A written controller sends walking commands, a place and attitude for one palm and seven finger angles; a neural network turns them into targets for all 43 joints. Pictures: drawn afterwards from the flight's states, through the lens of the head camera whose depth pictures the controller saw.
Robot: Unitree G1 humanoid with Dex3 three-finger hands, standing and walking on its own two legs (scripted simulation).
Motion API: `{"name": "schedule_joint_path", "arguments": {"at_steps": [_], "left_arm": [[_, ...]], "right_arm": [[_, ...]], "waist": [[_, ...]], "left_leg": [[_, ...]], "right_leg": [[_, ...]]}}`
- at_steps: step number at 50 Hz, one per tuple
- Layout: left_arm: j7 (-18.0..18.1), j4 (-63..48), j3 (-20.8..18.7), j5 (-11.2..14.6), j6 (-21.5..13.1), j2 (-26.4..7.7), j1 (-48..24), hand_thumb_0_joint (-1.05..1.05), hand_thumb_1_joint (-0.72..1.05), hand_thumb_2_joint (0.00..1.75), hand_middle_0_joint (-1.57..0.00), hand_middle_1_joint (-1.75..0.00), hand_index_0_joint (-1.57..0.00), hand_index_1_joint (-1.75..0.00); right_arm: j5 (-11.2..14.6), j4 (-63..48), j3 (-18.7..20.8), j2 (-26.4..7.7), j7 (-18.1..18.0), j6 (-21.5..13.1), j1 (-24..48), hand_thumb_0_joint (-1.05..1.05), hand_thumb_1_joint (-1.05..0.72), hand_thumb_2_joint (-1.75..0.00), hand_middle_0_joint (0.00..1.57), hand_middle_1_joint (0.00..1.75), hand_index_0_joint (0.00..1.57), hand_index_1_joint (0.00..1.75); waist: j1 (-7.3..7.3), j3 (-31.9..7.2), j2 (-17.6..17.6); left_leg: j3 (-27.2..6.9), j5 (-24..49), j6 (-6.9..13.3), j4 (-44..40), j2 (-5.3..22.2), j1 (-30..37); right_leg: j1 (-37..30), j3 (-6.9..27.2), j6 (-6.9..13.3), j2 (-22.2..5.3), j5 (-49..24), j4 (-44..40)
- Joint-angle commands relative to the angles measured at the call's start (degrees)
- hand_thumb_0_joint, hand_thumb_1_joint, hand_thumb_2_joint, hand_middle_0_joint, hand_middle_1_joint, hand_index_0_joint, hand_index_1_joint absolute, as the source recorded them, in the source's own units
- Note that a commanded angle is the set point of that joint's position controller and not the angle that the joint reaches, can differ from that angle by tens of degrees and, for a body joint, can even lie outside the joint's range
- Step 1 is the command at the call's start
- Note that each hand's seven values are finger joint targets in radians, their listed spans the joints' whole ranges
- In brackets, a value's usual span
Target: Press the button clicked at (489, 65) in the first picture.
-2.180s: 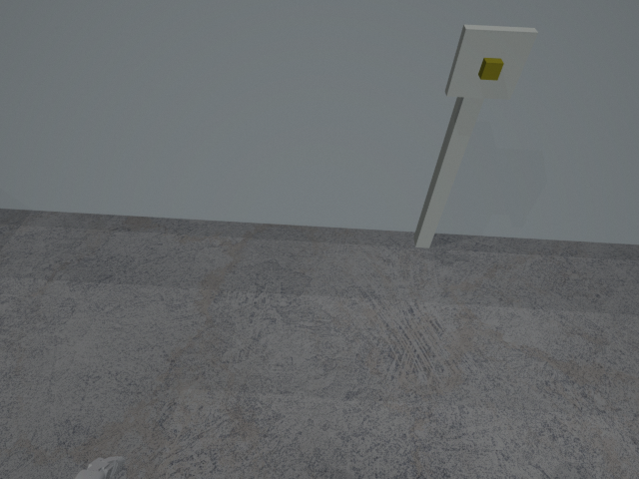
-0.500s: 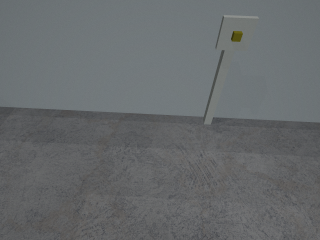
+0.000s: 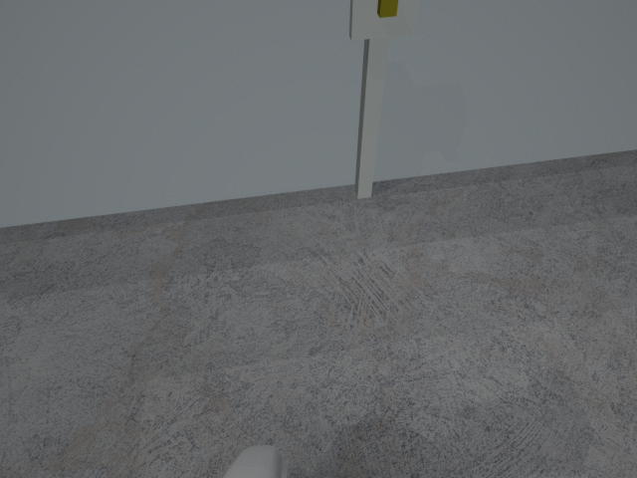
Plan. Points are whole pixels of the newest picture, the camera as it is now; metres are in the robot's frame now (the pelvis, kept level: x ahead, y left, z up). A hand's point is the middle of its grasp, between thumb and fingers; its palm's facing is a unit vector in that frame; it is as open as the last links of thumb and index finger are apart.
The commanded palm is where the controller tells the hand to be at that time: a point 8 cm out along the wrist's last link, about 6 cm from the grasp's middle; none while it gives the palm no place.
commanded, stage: walk to a spot facing it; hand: left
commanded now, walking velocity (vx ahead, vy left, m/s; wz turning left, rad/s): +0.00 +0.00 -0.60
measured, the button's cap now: (387, 4) +1.19 -0.07 +0.02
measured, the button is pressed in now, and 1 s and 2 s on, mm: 0 0 0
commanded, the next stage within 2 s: none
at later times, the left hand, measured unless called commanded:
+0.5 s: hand (153, 475) +0.13 +0.26 -0.16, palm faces -0.23 -0.94 -0.24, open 7.4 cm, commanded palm none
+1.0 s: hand (243, 435) +0.19 +0.14 -0.17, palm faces -0.53 -0.82 -0.19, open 7.4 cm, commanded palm none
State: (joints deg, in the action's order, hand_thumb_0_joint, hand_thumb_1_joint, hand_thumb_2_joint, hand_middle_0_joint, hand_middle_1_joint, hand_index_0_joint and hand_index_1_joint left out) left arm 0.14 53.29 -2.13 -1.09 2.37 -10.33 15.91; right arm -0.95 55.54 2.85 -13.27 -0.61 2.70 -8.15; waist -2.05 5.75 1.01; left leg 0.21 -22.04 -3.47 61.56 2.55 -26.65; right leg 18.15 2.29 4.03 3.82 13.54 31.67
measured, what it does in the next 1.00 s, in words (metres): steps on the spot, turning right: left foot, then right foot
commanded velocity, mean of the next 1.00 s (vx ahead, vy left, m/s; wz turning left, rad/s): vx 0.18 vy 0.00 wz -0.56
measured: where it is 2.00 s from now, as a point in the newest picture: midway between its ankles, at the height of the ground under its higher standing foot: (451, 406)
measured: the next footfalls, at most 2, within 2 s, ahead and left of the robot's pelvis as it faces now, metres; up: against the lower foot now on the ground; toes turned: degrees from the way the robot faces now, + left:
left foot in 0.28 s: +0.02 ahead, +0.17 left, +0.00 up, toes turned -10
right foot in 0.70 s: -0.04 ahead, -0.10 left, +0.00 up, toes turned -32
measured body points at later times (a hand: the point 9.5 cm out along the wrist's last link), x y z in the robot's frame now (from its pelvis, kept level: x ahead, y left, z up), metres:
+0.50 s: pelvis -0.02 +0.06 +0.01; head +0.02 +0.08 +0.46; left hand +0.14 +0.31 -0.14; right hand -0.01 -0.20 -0.12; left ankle -0.02 +0.17 -0.73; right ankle -0.06 -0.08 -0.65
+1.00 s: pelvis +0.08 -0.01 +0.00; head +0.10 -0.02 +0.45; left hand +0.22 +0.19 -0.15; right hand -0.01 -0.27 -0.13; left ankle +0.22 +0.05 -0.71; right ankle -0.07 -0.08 -0.73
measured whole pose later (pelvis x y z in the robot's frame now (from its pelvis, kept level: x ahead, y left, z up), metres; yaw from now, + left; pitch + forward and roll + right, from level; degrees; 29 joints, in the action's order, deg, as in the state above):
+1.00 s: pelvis +0.08 -0.01 +0.00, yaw -35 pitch +0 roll -1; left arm -1.2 57.1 -2.9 -1.6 -0.6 -11.8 18.9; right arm -1.4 52.2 3.1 -13.8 1.8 -0.7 -12.2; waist -0.5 2.2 -0.4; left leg 4.3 -15.4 -4.2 43.8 6.9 -28.9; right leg 4.5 3.4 -0.6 0.5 20.9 24.9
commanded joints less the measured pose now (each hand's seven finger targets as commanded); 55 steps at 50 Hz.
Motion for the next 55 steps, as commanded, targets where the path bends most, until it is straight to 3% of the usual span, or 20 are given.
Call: {"name": "schedule_joint_path", "arguments": {"at_steps": [1, 8, 12, 13, 14, 15, 19, 23, 30, 33, 34, 35, 36, 41, 49, 51, 52, 53, 54, 55], "left_arm": [[0.73, -3.62, -3.89, -0.02, -1.86, -13.39, 1.72, 0.0, 0.9, 0.9, -0.2, -0.3, -0.2, -0.3], [0.55, -4.18, -4.79, -0.52, -0.9, -14.57, 0.63, 0.0, 0.9, 0.9, -0.2, -0.3, -0.2, -0.3], [0.33, -5.64, -4.62, -0.19, -0.28, -13.98, -4.23, 0.0, 0.9, 0.9, -0.2, -0.3, -0.2, -0.3], [0.03, -6.75, -4.17, 0.22, -0.08, -11.81, -4.93, 0.0, 0.9, 0.9, -0.2, -0.3, -0.2, -0.3], [-0.85, -8.05, -3.67, 0.43, -0.05, -8.52, -4.96, 0.0, 0.9, 0.9, -0.2, -0.3, -0.2, -0.3], [-0.98, -8.41, -4.51, -0.5, -0.14, -10.42, -5.36, 0.0, 0.9, 0.9, -0.2, -0.3, -0.2, -0.3], [-2.17, -5.72, -4.53, -0.67, 0.61, -9.4, -2.62, 0.0, 0.9, 0.9, -0.2, -0.3, -0.2, -0.3], [-2.47, -7.73, -3.58, -0.1, 0.69, -8.03, -8.1, 0.0, 0.9, 0.9, -0.2, -0.3, -0.2, -0.3], [-3.98, -9.07, -2.96, -0.45, -0.2, -6.95, -12.88, 0.0, 0.9, 0.9, -0.2, -0.3, -0.2, -0.3], [-3.44, -5.63, -3.7, -0.57, -1.7, -9.05, -3.21, 0.0, 0.9, 0.9, -0.2, -0.3, -0.2, -0.3], [-2.52, -3.26, -5.16, -0.96, -2.74, -16.09, 5.05, 0.0, 0.9, 0.9, -0.2, -0.3, -0.2, -0.3], [-1.52, -1.7, -6.11, 0.38, -2.51, -21.7, 10.98, 0.0, 0.9, 0.9, -0.2, -0.3, -0.2, -0.3], [-0.4, -1.31, -6.2, 0.56, -2.81, -20.28, 12.23, 0.0, 0.9, 0.9, -0.2, -0.3, -0.2, -0.3], [-0.41, -3.44, -3.8, -0.4, -4.64, -13.8, -1.9, 0.0, 0.9, 0.9, -0.2, -0.3, -0.2, -0.3], [-0.58, -0.54, -4.07, -0.41, -5.04, -14.57, -0.07, 0.0, 0.9, 0.9, -0.2, -0.3, -0.2, -0.3], [-0.5, -0.29, -4.28, -0.28, -4.85, -13.76, -1.82, 0.0, 0.9, 0.9, -0.2, -0.3, -0.2, -0.3], [-0.64, -0.51, -4.03, -0.05, -4.81, -11.51, -2.24, 0.0, 0.9, 0.9, -0.2, -0.3, -0.2, -0.3], [-1.27, -1.23, -3.54, 0.74, -4.32, -6.87, 0.7, 0.0, 0.9, 0.9, -0.2, -0.3, -0.2, -0.3], [-1.4, -2.11, -3.21, 0.51, -4.54, -6.21, 1.75, 0.0, 0.9, 0.9, -0.2, -0.3, -0.2, -0.3], [-1.41, -1.54, -3.42, 0.01, -4.49, -7.55, -1.42, 0.0, 0.9, 0.9, -0.2, -0.3, -0.2, -0.3]], "right_arm": [[0.29, -5.46, 1.59, -5.25, -0.95, -1.58, 1.41, 0.0, -0.9, -0.9, 0.2, 0.3, 0.2, 0.3], [0.92, -7.08, 1.41, -4.72, -1.47, -2.3, 1.1, 0.0, -0.9, -0.9, 0.2, 0.3, 0.2, 0.3], [1.2, -5.81, 1.49, -5.52, -2.0, -3.21, -6.84, 0.0, -0.9, -0.9, 0.2, 0.3, 0.2, 0.3], [0.94, -5.7, 1.97, -8.57, -2.3, -3.72, -8.55, 0.0, -0.9, -0.9, 0.2, 0.3, 0.2, 0.3], [0.1, -7.06, 2.97, -13.8, -2.14, -3.7, -7.07, 0.0, -0.9, -0.9, 0.2, 0.3, 0.2, 0.3], [0.06, -8.51, 2.8, -14.51, -2.03, -3.34, -4.13, 0.0, -0.9, -0.9, 0.2, 0.3, 0.2, 0.3], [-0.44, -9.66, 1.19, -8.61, -2.0, -3.99, 1.27, 0.0, -0.9, -0.9, 0.2, 0.3, 0.2, 0.3], [-0.43, -7.42, 1.86, -9.33, -1.83, -3.93, -6.03, 0.0, -0.9, -0.9, 0.2, 0.3, 0.2, 0.3], [-1.07, -4.76, 2.8, -12.44, -0.67, -4.06, -9.47, 0.0, -0.9, -0.9, 0.2, 0.3, 0.2, 0.3], [-0.77, -4.39, 2.38, -11.44, -0.22, -4.05, -8.99, 0.0, -0.9, -0.9, 0.2, 0.3, 0.2, 0.3], [0.22, -5.94, 1.32, -7.67, 0.48, -4.0, -9.09, 0.0, -0.9, -0.9, 0.2, 0.3, 0.2, 0.3], [-0.23, -10.7, 0.37, -6.12, 0.75, -3.96, -0.5, 0.0, -0.9, -0.9, 0.2, 0.3, 0.2, 0.3], [-0.32, -12.23, 0.72, -8.12, 0.56, -4.15, 4.03, 0.0, -0.9, -0.9, 0.2, 0.3, 0.2, 0.3], [-0.72, -6.98, 1.54, -5.91, 1.5, -3.9, -3.17, 0.0, -0.9, -0.9, 0.2, 0.3, 0.2, 0.3], [0.0, -8.66, 1.33, -4.59, 2.06, -5.5, -1.53, 0.0, -0.9, -0.9, 0.2, 0.3, 0.2, 0.3], [-0.04, -6.52, 1.86, -5.83, 1.35, -6.11, -8.2, 0.0, -0.9, -0.9, 0.2, 0.3, 0.2, 0.3], [-0.32, -3.86, 2.54, -9.04, 0.39, -6.6, -16.84, 0.0, -0.9, -0.9, 0.2, 0.3, 0.2, 0.3], [-1.49, -1.84, 3.99, -16.33, -0.23, -7.03, -25.02, 0.0, -0.9, -0.9, 0.2, 0.3, 0.2, 0.3], [-1.3, -1.46, 3.24, -16.57, -0.22, -6.47, -25.17, 0.0, -0.9, -0.9, 0.2, 0.3, 0.2, 0.3], [-0.86, -1.81, 2.61, -13.54, -0.68, -6.41, -20.16, 0.0, -0.9, -0.9, 0.2, 0.3, 0.2, 0.3]], "waist": [[0.09, -9.38, -6.47], [-0.43, -10.43, -9.64], [3.55, -11.91, -9.12], [4.7, -11.62, -2.43], [4.21, -8.66, 14.37], [3.45, -6.1, 12.19], [-0.25, -4.03, 6.91], [3.3, -4.63, 8.85], [5.24, -2.78, 10.4], [0.11, -7.52, 3.88], [-3.67, -12.79, -13.38], [-7.34, -9.91, -21.41], [-7.71, -8.26, -13.54], [2.01, -2.44, -8.88], [2.05, -0.91, -10.42], [5.66, -3.19, -6.77], [9.26, -7.37, -0.44], [11.2, -14.43, 18.43], [9.24, -14.15, 23.33], [8.89, -9.85, 17.82]], "left_leg": [[-1.26, 0.07, -0.69, -3.3, 0.52, -3.33], [-0.86, -2.87, 0.44, -18.12, -1.45, 3.7], [-0.45, 5.2, 2.04, -36.9, -2.02, 19.5], [-7.64, 2.58, 4.71, -43.3, 4.88, 27.25], [-22.31, 2.74, 9.36, -49.66, 19.58, 28.05], [-24.04, 4.63, 13.04, -50.38, 26.19, 18.29], [-4.3, 21.21, 10.28, -44.29, 13.27, 15.69], [-1.34, 33.16, 11.61, -41.05, 14.72, 23.15], [1.42, 7.38, 9.99, -43.67, 18.92, 18.39], [7.78, 6.05, 4.99, -27.25, 15.23, 10.72], [14.36, -1.77, 1.31, -8.67, 9.91, -5.25], [8.81, -15.99, -0.28, 4.43, 3.57, -19.3], [2.12, -12.26, 0.32, 7.28, 5.64, -21.87], [3.37, 2.21, -1.37, -2.45, 6.46, -8.79], [5.63, 6.86, -0.29, -22.1, 2.34, 2.96], [6.12, 9.21, 0.15, -29.7, 1.11, 15.27], [3.83, 7.69, 0.62, -33.98, 2.92, 26.9], [-16.75, -0.75, 4.68, -40.66, 19.59, 36.96], [-29.84, -11.18, 7.7, -49.3, 26.73, 34.92], [-28.85, -17.61, 8.33, -52.05, 27.11, 27.72]], "right_leg": [[-10.47, 20.36, 6.21, -14.95, -15.23, -12.4], [-8.19, 25.08, 6.63, -13.69, -15.38, -11.84], [1.4, 23.91, 1.52, -9.31, -10.67, -8.26], [11.29, 19.16, -1.48, -4.15, -1.59, -2.52], [20.93, 7.45, -4.73, 3.36, 13.21, 12.33], [19.66, 3.62, -6.57, -0.2, 17.17, 25.8], [17.54, 0.73, -8.16, -2.63, 8.48, 39.4], [17.0, -2.38, -8.66, -4.96, 10.46, 29.31], [5.59, -8.68, -6.21, -5.34, 13.17, 10.12], [-14.27, -9.96, -3.38, -3.31, 5.3, -5.69], [-31.38, 7.8, 1.76, -16.78, 13.9, -13.1], [-31.08, 29.09, 7.44, -27.43, 5.27, -17.98], [-27.77, 29.92, 10.25, -28.13, 5.0, -18.06], [-9.33, 11.2, 6.46, -17.62, 1.12, -18.34], [-5.3, 11.89, 4.89, -15.15, -0.11, -16.06], [-1.63, 10.81, 3.14, -12.83, -1.76, -9.11], [1.84, 7.98, 1.36, -8.65, -5.46, 3.45], [11.27, -0.52, -2.16, -0.13, 11.72, 24.12], [18.08, -0.14, -2.47, 0.61, 20.53, 36.96], [19.75, 2.01, -1.94, -3.36, 15.71, 43.09]]}}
